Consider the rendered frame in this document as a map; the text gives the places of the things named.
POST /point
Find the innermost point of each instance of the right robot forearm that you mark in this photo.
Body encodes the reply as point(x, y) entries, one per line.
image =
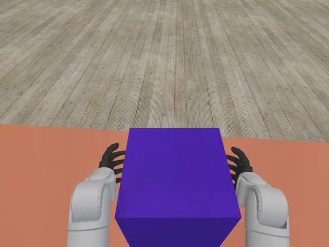
point(266, 212)

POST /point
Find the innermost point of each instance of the left robot hand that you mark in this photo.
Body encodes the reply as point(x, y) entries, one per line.
point(108, 157)

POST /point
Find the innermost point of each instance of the carton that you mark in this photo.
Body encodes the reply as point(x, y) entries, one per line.
point(176, 189)

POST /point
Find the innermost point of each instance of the left robot forearm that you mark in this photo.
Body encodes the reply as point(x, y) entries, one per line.
point(90, 210)

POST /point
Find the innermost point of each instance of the right robot hand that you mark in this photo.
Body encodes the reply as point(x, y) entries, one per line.
point(242, 163)

